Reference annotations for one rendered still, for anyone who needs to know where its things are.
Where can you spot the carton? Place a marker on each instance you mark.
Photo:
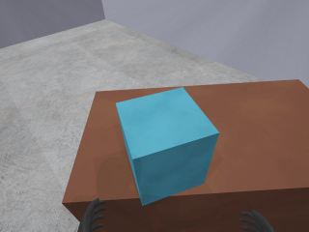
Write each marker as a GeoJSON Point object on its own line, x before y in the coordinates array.
{"type": "Point", "coordinates": [169, 142]}

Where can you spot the right robot hand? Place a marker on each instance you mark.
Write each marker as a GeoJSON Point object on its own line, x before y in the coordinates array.
{"type": "Point", "coordinates": [259, 221]}

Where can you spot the left robot hand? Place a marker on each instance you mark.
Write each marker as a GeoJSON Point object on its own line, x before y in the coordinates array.
{"type": "Point", "coordinates": [86, 223]}

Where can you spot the pedestal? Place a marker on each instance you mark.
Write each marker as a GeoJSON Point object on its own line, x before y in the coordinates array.
{"type": "Point", "coordinates": [260, 162]}

